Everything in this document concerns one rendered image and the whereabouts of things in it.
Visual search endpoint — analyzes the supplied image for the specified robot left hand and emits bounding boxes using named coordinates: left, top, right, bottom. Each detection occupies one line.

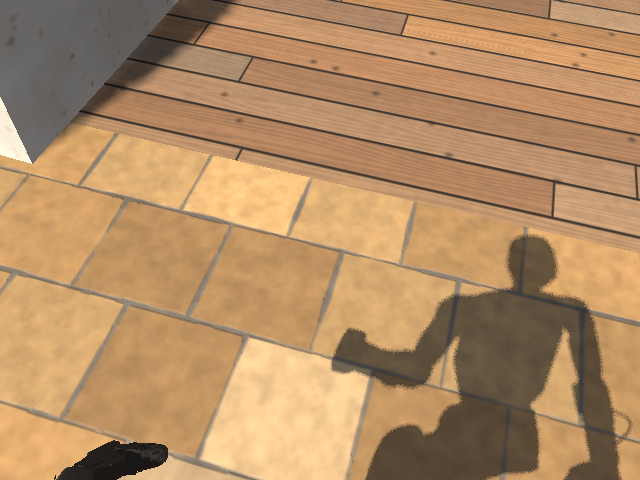
left=54, top=440, right=168, bottom=480

